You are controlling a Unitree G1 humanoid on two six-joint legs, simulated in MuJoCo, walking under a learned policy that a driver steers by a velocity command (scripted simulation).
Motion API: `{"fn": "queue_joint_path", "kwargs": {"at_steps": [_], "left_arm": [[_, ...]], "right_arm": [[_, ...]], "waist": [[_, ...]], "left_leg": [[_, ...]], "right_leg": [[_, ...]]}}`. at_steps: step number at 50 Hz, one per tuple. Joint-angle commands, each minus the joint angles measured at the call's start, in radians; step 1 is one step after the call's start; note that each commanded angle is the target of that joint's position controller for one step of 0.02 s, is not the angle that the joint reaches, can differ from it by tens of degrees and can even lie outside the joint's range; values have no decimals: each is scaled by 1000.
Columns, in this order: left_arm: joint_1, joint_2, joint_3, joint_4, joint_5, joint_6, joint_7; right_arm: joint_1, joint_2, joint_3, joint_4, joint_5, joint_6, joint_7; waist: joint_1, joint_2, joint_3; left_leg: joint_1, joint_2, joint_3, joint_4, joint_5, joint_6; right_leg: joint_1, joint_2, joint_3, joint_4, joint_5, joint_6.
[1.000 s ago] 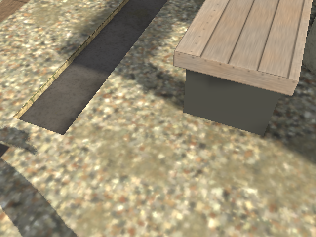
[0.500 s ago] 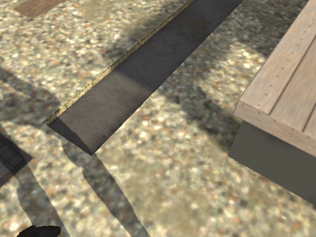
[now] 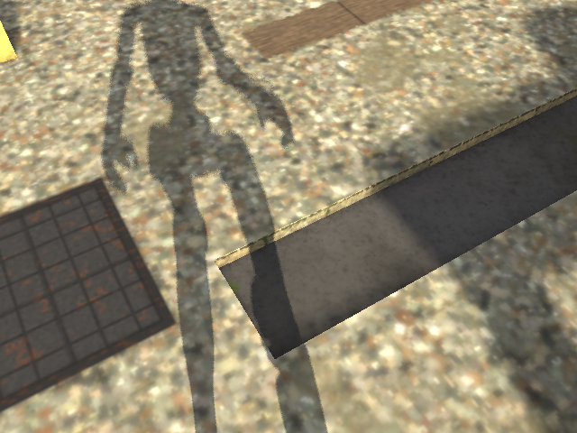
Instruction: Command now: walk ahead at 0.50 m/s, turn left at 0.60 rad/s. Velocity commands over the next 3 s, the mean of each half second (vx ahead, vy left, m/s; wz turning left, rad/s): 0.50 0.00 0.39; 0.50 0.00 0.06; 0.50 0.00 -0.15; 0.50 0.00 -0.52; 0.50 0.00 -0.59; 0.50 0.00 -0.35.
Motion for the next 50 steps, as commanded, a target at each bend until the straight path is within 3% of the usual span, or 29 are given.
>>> {"fn": "queue_joint_path", "kwargs": {"at_steps": [1, 5, 7, 9, 10, 11, 12, 13, 14, 15, 16, 18, 20, 24, 28, 32, 34, 36, 37, 38, 39, 40, 41, 42, 43, 44, 46, 48, 50], "left_arm": [[-84, 167, 36, -68, -6, -13, 4], [-41, 201, 45, -43, -20, 5, 3], [-34, 229, 55, -35, -34, 16, 2], [-28, 255, 63, -25, -49, 27, 5], [-30, 243, 56, -22, -50, 33, 8], [-12, 197, 35, -29, -25, 29, 11], [90, 51, -16, -85, 18, 10, -5], [20, 127, -5, -74, -20, -18, -14], [-88, 186, 13, -106, -60, -29, -17], [-119, 169, 6, -115, -53, -35, -12], [-125, 163, 7, -105, -27, -34, -5], [-75, 155, 10, -87, -18, -14, -8], [-62, 123, 5, -75, -12, 7, -8], [-181, 88, -5, -108, -2, 16, -8], [-313, 59, -17, -141, -12, 1, -27], [-398, 66, -17, -179, -18, -12, -50], [-376, 82, -11, -183, -16, -17, -62], [-298, 119, 5, -162, -10, -20, -63], [-182, 146, 22, -130, -9, -21, -55], [-28, 194, 39, -94, -5, -20, -44], [69, 287, 62, -88, 7, -18, -38], [119, 219, 46, -67, -18, -12, -42], [73, 165, 29, -72, -29, -7, -37], [-2, 144, 20, -86, -21, -2, -33], [-62, 130, 14, -90, -10, 3, -34], [-97, 106, 7, -97, -1, 0, -34], [-121, 98, 5, -94, -3, -5, -35], [-117, 129, 14, -78, -8, -13, -32], [-100, 157, 23, -64, -11, -11, -24]], "right_arm": [[-51, -18, 4, -81, -1, -13, 16], [-156, -18, 6, -118, 4, -14, 37], [-167, -36, -2, -136, -1, -11, 43], [-83, -72, -24, -125, -11, -6, 40], [71, -109, -50, -81, -9, -4, 33], [249, -173, -80, -30, -3, 4, 15], [239, -296, -90, -31, 2, -3, 4], [270, -217, -65, -51, 3, -18, 11], [228, -171, -49, -36, -8, -34, 18], [168, -146, -40, -32, -7, -42, 19], [104, -110, -28, -33, -11, -45, 17], [52, -76, -14, -40, -27, -55, 14], [59, -83, -15, -20, -22, -69, 10], [107, -101, -18, 29, -20, -74, -7], [172, -119, -19, 77, -11, -70, -15], [237, -128, -24, 128, -9, -58, -16], [240, -140, -31, 147, -8, -52, -22], [205, -154, -37, 145, -8, -46, -27], [182, -150, -33, 140, -11, -39, -29], [184, -123, -19, 130, -15, -39, -30], [328, -23, 12, 117, -19, -54, -20], [325, -23, 18, 133, -13, -70, -14], [206, -121, -7, 103, 15, -80, -9], [117, -129, -7, 72, 22, -84, -11], [77, -118, -6, 62, 9, -85, -12], [89, -108, -11, 65, -3, -80, -13], [132, -65, -4, 81, -2, -64, -13], [108, -43, 5, 75, -13, -53, -16], [39, -31, 14, 57, -20, -56, -15]], "waist": [[-19, -118, -7], [10, -115, 26], [-8, -121, 31], [-76, -136, -31], [-162, -112, -109], [-237, -45, -201], [-117, 251, -299], [-184, 142, -436], [-195, 81, -276], [-158, 34, -188], [-120, 7, -131], [-63, 29, -109], [-49, 8, -92], [-79, -8, -27], [-133, -2, 14], [-156, 5, 40], [-131, 33, 26], [-82, 49, -23], [-17, 38, -101], [49, 6, -221], [14, -203, -397], [34, -325, -477], [55, -229, -326], [34, -146, -204], [0, -98, -109], [-40, -105, -78], [-80, -128, -62], [-87, -124, -36], [-66, -105, -31]], "left_leg": [[-6, 20, 7, -138, 152, 3], [38, -3, 61, -288, 183, 33], [70, -29, 89, -329, 97, 64], [235, -96, 137, -376, 3, 111], [457, -143, 157, -442, 61, 145], [762, -88, 36, -441, 86, 185], [1066, 202, -513, -518, -46, 359], [1079, 275, -752, -674, -197, 404], [976, 243, -597, -689, -133, 349], [837, 203, -469, -687, -39, 315], [709, 166, -368, -693, 77, 289], [573, 123, -279, -743, 200, 277], [522, 116, -217, -784, 270, 287], [523, 83, -114, -822, 321, 259], [535, 65, -62, -835, 233, 220], [656, 113, -76, -780, 272, 215], [728, 158, -90, -729, 370, 201], [759, 146, -76, -632, 607, 174], [739, 106, -51, -490, 749, 154], [615, 55, -21, -275, 666, 123], [233, -82, 20, 117, 241, 48], [33, -180, -63, 304, -356, 30], [-70, -112, -97, 370, -325, 45], [-83, -62, -58, 344, -239, 53], [-59, -23, -33, 279, -178, 49], [5, 15, -40, 209, -130, 46], [78, 36, -32, 120, -105, 34], [75, 47, -11, 7, -71, 15], [69, 50, 0, -130, 49, 4]], "right_leg": [[21, -261, 105, -144, 259, -159], [82, -278, 27, -128, 274, -126], [131, -300, -1, -80, 408, -111], [149, -295, -43, 91, 729, -90], [89, -265, -77, 276, 799, -68], [-126, -226, -85, 541, 581, -30], [-551, -51, -36, 923, -317, 35], [-636, -25, 179, 1058, -378, 30], [-715, -66, 183, 1071, -293, 14], [-697, -109, 177, 1001, -205, 2], [-643, -143, 175, 929, -144, 7], [-528, -169, 186, 861, -73, 16], [-514, -167, 173, 801, -34, 37], [-585, -156, 167, 579, 183, 66], [-534, -110, 138, 340, 374, 53], [-557, -79, 137, 232, 329, 17], [-549, -81, 156, 230, 277, -17], [-435, -39, 119, 215, 172, -51], [-266, -2, 81, 196, 169, -79], [0, -66, 138, 223, 235, -127], [421, -321, 535, 232, 141, -292], [532, -391, 850, 58, -45, -346], [435, -362, 751, 14, -149, -288], [284, -330, 629, -5, -108, -251], [126, -300, 537, -36, 4, -245], [25, -267, 478, -64, 72, -234], [-61, -236, 409, -121, 124, -237], [-104, -234, 338, -156, 224, -249], [-98, -218, 279, -173, 248, -239]]}}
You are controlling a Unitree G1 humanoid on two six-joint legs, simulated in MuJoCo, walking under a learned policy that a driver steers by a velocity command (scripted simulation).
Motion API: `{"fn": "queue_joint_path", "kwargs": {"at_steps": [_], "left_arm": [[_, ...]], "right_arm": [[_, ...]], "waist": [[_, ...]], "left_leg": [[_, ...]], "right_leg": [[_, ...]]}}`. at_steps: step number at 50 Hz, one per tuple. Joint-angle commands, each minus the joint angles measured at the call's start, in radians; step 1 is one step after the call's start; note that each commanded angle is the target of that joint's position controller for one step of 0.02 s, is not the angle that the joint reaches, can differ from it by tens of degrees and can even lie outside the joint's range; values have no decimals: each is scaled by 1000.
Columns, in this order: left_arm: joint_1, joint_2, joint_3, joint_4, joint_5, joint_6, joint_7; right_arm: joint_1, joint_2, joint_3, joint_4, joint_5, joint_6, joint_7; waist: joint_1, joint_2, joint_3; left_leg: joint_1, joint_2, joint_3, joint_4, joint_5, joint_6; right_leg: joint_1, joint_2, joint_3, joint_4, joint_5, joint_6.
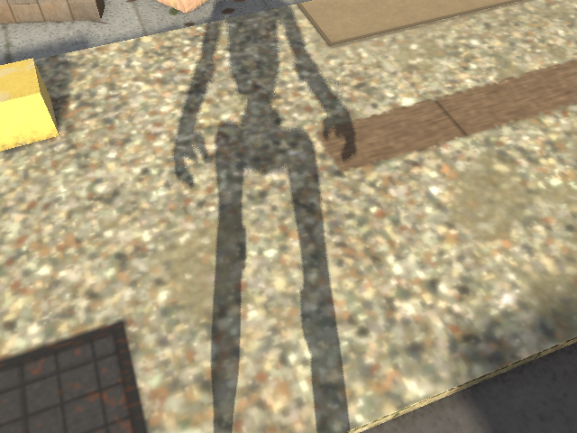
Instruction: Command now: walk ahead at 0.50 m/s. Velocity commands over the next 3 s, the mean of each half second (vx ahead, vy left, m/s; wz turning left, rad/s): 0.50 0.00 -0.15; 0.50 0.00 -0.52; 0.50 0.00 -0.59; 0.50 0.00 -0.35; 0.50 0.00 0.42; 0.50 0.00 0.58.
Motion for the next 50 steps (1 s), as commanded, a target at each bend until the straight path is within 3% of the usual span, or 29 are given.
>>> {"fn": "queue_joint_path", "kwargs": {"at_steps": [1, 5, 8, 10, 11, 12, 13, 14, 15, 16, 17, 18, 19, 21, 25, 30, 32, 35, 37, 38, 39, 40, 41, 42, 43, 44, 45, 46, 50], "left_arm": [[-65, 176, 42, -64, -6, -17, 12], [8, 200, 47, -26, -20, -5, 16], [37, 204, 50, 1, -31, 6, 18], [37, 213, 54, 14, -34, 17, 24], [27, 211, 53, 16, -36, 22, 26], [19, 205, 53, 22, -39, 26, 29], [11, 172, 41, 12, -27, 30, 28], [114, 73, 8, -18, -24, 20, 19], [83, 77, 1, -17, -24, 8, 24], [15, 164, 28, -35, -50, -2, 23], [-37, 163, 31, -52, -61, -4, 25], [-63, 155, 33, -57, -49, -2, 28], [-55, 148, 43, -49, -40, 6, 31], [-17, 113, 48, -32, -39, 29, 30], [-58, 69, 47, -43, -27, 48, 29], [-209, 46, 32, -99, -15, 44, -2], [-292, 20, 16, -142, -14, 48, -16], [-298, 55, 27, -167, -17, 55, -30], [-186, 99, 51, -158, -17, 60, -26], [-68, 135, 72, -131, -22, 64, -20], [110, 189, 104, -83, -21, 68, -6], [180, 268, 123, -66, -26, 75, 12], [116, 284, 111, -118, -18, 47, 6], [92, 207, 90, -129, -14, 32, 5], [46, 174, 78, -128, -16, 20, 4], [-16, 147, 69, -136, -17, 14, 4], [-65, 123, 59, -151, -11, 13, 6], [-86, 112, 53, -164, -3, 12, 11], [-58, 162, 65, -164, -11, 10, 34]], "right_arm": [[-15, -44, -4, -56, -5, -10, 1], [-150, -45, 2, -86, 5, -29, 19], [-206, -61, -1, -108, 7, -36, 32], [-190, -76, -5, -108, 7, -39, 38], [-145, -90, -13, -97, 2, -41, 36], [-74, -111, -25, -74, 4, -45, 32], [75, -152, -46, -30, -6, -45, 27], [176, -242, -74, -7, -36, -43, 25], [244, -196, -72, 6, -20, -35, 25], [189, -154, -52, -6, -15, -36, 22], [117, -137, -46, -15, -15, -37, 19], [64, -103, -37, -13, -15, -41, 16], [24, -70, -29, -11, -20, -51, 13], [-13, -56, -29, 0, -24, -69, 15], [1, -71, -39, 32, -28, -76, -3], [33, -96, -45, 51, -19, -55, -24], [78, -127, -57, 72, 0, -41, -25], [89, -148, -67, 85, 9, -23, -22], [47, -179, -75, 73, 19, -10, -26], [28, -182, -75, 66, 26, -2, -24], [19, -170, -68, 60, 29, 0, -25], [86, -67, -36, 34, -12, -9, -16], [123, -29, -10, -2, -13, -47, -4], [3, -103, -26, -26, 26, -76, 12], [-44, -108, -22, -48, 39, -92, 15], [-45, -97, -21, -39, 18, -97, 8], [-32, -109, -28, -31, -4, -89, 0], [-15, -116, -31, -27, -11, -76, 1], [-77, -66, -12, -56, -28, -43, -6]], "waist": [[-22, -91, -11], [37, -85, 0], [43, -91, 20], [17, -103, 17], [-18, -101, -7], [-60, -105, -43], [-127, -72, -152], [-120, 121, -325], [-164, 208, -388], [-164, 129, -264], [-137, 99, -171], [-115, 61, -100], [-82, 64, -69], [-42, 77, -37], [-35, 47, 7], [-77, 8, 65], [-107, -1, 97], [-87, -12, 90], [-7, 31, -7], [59, 25, -75], [148, -21, -166], [104, -218, -224], [42, -233, -375], [93, -145, -309], [69, -90, -182], [19, -14, -115], [-17, -28, -76], [-40, -46, -67], [-36, -63, -27]], "left_leg": [[2, 28, -5, -183, 170, -15], [47, -16, 26, -381, 337, -14], [28, -26, 16, -450, 290, 9], [55, -32, 21, -472, 226, 34], [145, -52, 42, -497, 202, 48], [238, -41, 6, -546, 253, 69], [454, -42, 24, -544, 249, 92], [908, 178, -281, -513, 91, 211], [977, 265, -531, -625, -105, 243], [875, 252, -472, -672, -201, 205], [768, 226, -384, -704, -144, 183], [676, 204, -305, -737, -51, 175], [598, 182, -233, -762, 37, 157], [512, 149, -120, -807, 125, 143], [501, 139, 30, -841, 223, 158], [534, 136, 156, -843, 228, 136], [560, 156, 182, -865, 231, 133], [685, 178, 219, -791, 456, 123], [727, 174, 247, -605, 896, 103], [705, 146, 265, -436, 993, 86], [568, 89, 286, -176, 891, 50], [153, -36, 271, 193, 82, -9], [-92, -179, 24, 445, -348, -16], [-192, -111, -76, 469, -263, 13], [-212, -66, -67, 397, -167, 33], [-162, -25, -62, 303, -101, 26], [-101, -2, -56, 229, -79, 12], [-43, 12, -59, 195, -58, -1], [1, -1, -8, -46, 64, -66]], "right_leg": [[-9, -256, 170, -195, 193, -178], [42, -250, 126, -182, 151, -147], [128, -291, 145, -136, 131, -130], [175, -315, 153, -85, 183, -112], [169, -305, 151, -24, 269, -97], [188, -283, 140, 89, 366, -68], [127, -227, 113, 268, 389, -44], [-274, -109, 31, 611, 131, 29], [-443, -49, 111, 797, -357, 33], [-516, -92, 176, 852, -329, 11], [-524, -127, 152, 846, -266, 8], [-518, -150, 145, 806, -208, 17], [-471, -180, 166, 766, -144, 22], [-407, -186, 164, 720, -67, 41], [-459, -173, 146, 616, 114, 68], [-472, -159, 78, 390, 276, 53], [-450, -154, 36, 284, 237, 37], [-448, -121, -6, 244, 156, -9], [-314, -59, -55, 291, 35, -61], [-167, -16, -77, 268, 30, -90], [113, 15, -54, 190, 84, -130], [465, -205, 321, 207, 5, -253], [600, -380, 863, 35, -254, -406], [539, -374, 808, -55, -313, -346], [405, -345, 683, -70, -274, -302], [267, -300, 582, -74, -161, -266], [160, -263, 507, -90, -56, -255], [86, -241, 468, -108, 2, -250], [-73, -187, 336, -130, 156, -234]]}}
Over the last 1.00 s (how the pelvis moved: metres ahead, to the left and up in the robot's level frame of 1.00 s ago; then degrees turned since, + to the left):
0.57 0.08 0.00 11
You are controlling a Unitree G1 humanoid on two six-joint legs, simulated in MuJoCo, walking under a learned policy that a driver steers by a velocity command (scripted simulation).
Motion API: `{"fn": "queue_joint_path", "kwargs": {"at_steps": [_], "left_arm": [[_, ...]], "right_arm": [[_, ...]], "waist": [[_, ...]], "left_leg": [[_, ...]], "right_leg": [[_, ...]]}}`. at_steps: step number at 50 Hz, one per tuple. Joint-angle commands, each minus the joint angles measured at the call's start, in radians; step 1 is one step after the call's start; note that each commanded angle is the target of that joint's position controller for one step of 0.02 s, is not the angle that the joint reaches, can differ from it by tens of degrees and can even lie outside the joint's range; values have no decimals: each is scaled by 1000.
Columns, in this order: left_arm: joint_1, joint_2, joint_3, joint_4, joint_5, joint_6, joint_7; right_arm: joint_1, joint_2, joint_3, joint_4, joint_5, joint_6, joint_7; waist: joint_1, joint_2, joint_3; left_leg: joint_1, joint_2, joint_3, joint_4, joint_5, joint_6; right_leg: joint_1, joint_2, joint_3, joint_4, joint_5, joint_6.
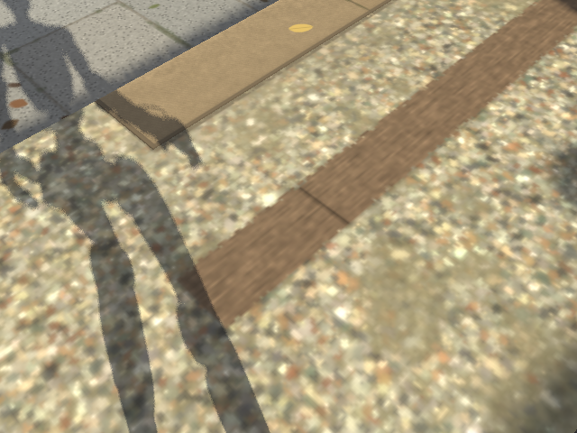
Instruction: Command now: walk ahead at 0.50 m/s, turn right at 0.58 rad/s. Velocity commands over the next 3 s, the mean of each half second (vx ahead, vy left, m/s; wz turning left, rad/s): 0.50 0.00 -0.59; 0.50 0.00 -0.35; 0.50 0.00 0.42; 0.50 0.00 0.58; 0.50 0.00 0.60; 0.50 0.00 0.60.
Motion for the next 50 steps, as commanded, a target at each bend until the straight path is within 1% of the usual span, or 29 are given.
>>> {"fn": "queue_joint_path", "kwargs": {"at_steps": [1, 3, 6, 9, 10, 11, 12, 13, 14, 15, 16, 17, 19, 20, 25, 29, 33, 36, 37, 38, 39, 40, 41, 42, 43, 44, 45, 47, 50], "left_arm": [[-45, 181, 45, -87, -3, -19, 21], [-22, 190, 47, -81, -9, -12, 26], [27, 189, 47, -63, -19, -3, 25], [31, 174, 43, -60, -15, 8, 30], [19, 171, 43, -63, -11, 11, 31], [17, 145, 34, -65, -7, 14, 30], [30, 83, 12, -74, 0, 12, 27], [137, 12, -10, -99, -3, 3, 25], [169, 79, -6, -116, -31, -2, 24], [96, 165, 15, -104, -33, 2, 28], [23, 182, 22, -114, -22, 8, 30], [-6, 172, 24, -117, -11, 11, 30], [-13, 142, 26, -128, -16, 17, 20], [-13, 122, 23, -132, -20, 21, 17], [-91, 82, 11, -180, -15, 31, 9], [-195, 60, -1, -208, -13, 22, -15], [-285, 59, -5, -251, -17, 20, -39], [-236, 107, 19, -258, -9, 27, -44], [-142, 141, 38, -238, -8, 31, -42], [19, 178, 64, -194, -9, 34, -29], [159, 236, 82, -157, -11, 44, -4], [113, 318, 77, -169, -10, 29, -1], [143, 218, 54, -174, -4, 17, -7], [95, 196, 41, -159, 6, 5, -11], [30, 169, 32, -151, 4, -3, -11], [-23, 133, 21, -149, 9, -10, -11], [-52, 113, 14, -148, 18, -19, -10], [-67, 111, 15, -127, 20, -40, -10], [-46, 122, 20, -87, 32, -57, -1]], "right_arm": [[-15, -59, -9, -61, -11, 6, -4], [-87, -43, 1, -79, -5, 3, 1], [-141, -69, -4, -100, 16, -4, 12], [-110, -117, -22, -95, 24, -15, 22], [-67, -124, -28, -84, 24, -20, 22], [13, -136, -38, -59, 20, -24, 20], [129, -178, -52, -42, 3, -30, 14], [215, -262, -69, -35, -16, -22, 9], [256, -252, -72, -6, 1, -8, 19], [199, -164, -51, -33, 8, -5, 17], [158, -130, -39, -36, 7, 2, 14], [123, -104, -29, -35, -2, 5, 12], [105, -82, -23, -18, -8, 3, 5], [111, -79, -24, -9, -4, -1, 3], [138, -129, -42, 27, 1, -2, 1], [151, -156, -46, 46, 5, 10, -4], [198, -189, -55, 76, 22, 30, -5], [190, -234, -70, 77, 38, 48, -13], [186, -246, -74, 75, 41, 56, -16], [190, -225, -64, 80, 44, 57, -19], [226, -150, -33, 72, 8, 49, -13], [332, -36, 11, 35, -7, 21, 11], [208, -153, -16, 48, 40, -2, 23], [109, -175, -24, 11, 69, -10, 27], [94, -154, -18, 15, 58, -10, 20], [104, -150, -21, 31, 39, -2, 17], [151, -145, -24, 49, 37, 13, 18], [196, -110, -21, 74, 38, 42, 15], [136, -84, -20, 58, 35, 60, 7]], "waist": [[-26, -65, -51], [6, -90, -46], [33, -110, -60], [4, -134, -72], [-24, -147, -76], [-65, -145, -100], [-114, -74, -196], [-82, 185, -315], [-73, 329, -322], [-104, 181, -201], [-109, 113, -123], [-95, 78, -81], [-70, 109, -51], [-68, 111, -53], [-79, 51, -33], [-115, 40, 0], [-132, 31, 38], [-70, 74, -25], [-11, 81, -83], [78, 48, -167], [119, -95, -263], [-9, -298, -397], [88, -137, -425], [83, -114, -259], [36, -52, -179], [0, -62, -127], [-36, -86, -114], [-63, -85, -97], [-52, -69, -35]], "left_leg": [[15, -16, 33, -205, 162, -40], [81, -53, 43, -363, 292, -47], [130, -83, 25, -469, 341, -47], [172, -80, -10, -523, 259, -18], [225, -82, -1, -541, 224, 0], [328, -81, 13, -571, 201, 22], [521, 29, -85, -575, 143, 74], [823, 250, -445, -654, -20, 185], [872, 342, -763, -751, -358, 261], [776, 293, -655, -780, -423, 225], [677, 249, -486, -770, -284, 188], [589, 199, -360, -780, -131, 174], [503, 148, -204, -817, 36, 163], [497, 140, -156, -832, 85, 169], [539, 163, 0, -874, 283, 205], [548, 142, 137, -882, 342, 181], [633, 174, 202, -854, 431, 162], [689, 177, 262, -684, 884, 134], [680, 168, 280, -539, 1014, 123], [566, 141, 296, -340, 972, 99], [287, 94, 288, -40, 488, 67], [-86, -90, 166, 278, -327, 27], [-161, -65, 12, 355, -293, 39], [-207, -28, 24, 332, -205, 53], [-166, 20, 27, 255, -115, 54], [-116, 46, 23, 193, -60, 44], [-48, 65, 9, 170, -12, 37], [-7, 63, 8, 138, 38, 16], [-93, 43, -29, 35, 162, -9]], "right_leg": [[-42, -219, 213, -176, 114, -171], [-80, -188, 185, -162, 49, -138], [-44, -213, 244, -117, -44, -115], [35, -248, 340, -13, -112, -88], [33, -247, 356, 29, -106, -74], [16, -217, 345, 104, -101, -49], [-53, -156, 281, 323, -148, -11], [-314, -19, 133, 649, -438, 58], [-540, -64, 102, 861, -470, 75], [-586, -112, 118, 940, -365, 85], [-582, -141, 86, 943, -285, 92], [-543, -169, 85, 906, -223, 97], [-474, -210, 74, 835, -163, 102], [-464, -213, 60, 818, -152, 105], [-529, -228, 44, 635, -17, 126], [-468, -216, -20, 417, 148, 112], [-446, -197, -74, 293, 119, 74], [-296, -116, -147, 260, -24, 15], [-169, -76, -168, 243, -54, -14], [97, -48, -148, 166, 27, -55], [427, -206, 85, 161, 43, -111], [680, -479, 653, 47, -111, -295], [640, -499, 686, -50, -193, -271], [497, -466, 512, -65, -101, -220], [345, -422, 378, -74, -5, -180], [233, -380, 280, -98, 71, -158], [157, -357, 216, -134, 102, -145], [84, -345, 133, -193, 149, -143], [71, -331, 12, -232, 216, -120]]}}
Over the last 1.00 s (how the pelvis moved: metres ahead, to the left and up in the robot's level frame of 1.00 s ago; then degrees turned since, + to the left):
0.55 -0.01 0.00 -24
